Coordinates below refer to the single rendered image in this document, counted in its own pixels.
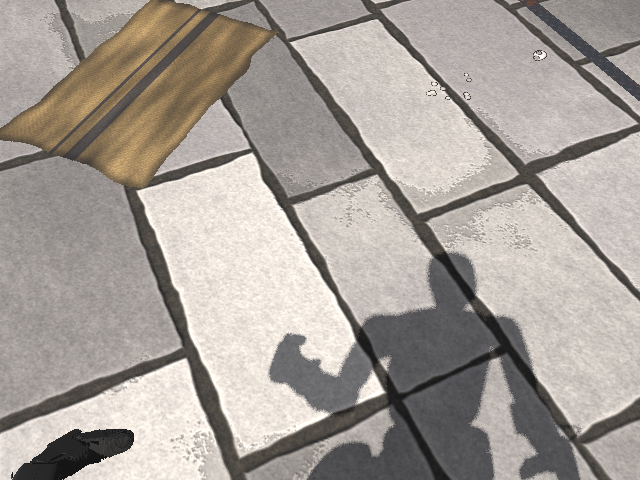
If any left robot hand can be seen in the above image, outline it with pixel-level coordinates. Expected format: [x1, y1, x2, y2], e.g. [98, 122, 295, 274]
[11, 429, 134, 480]

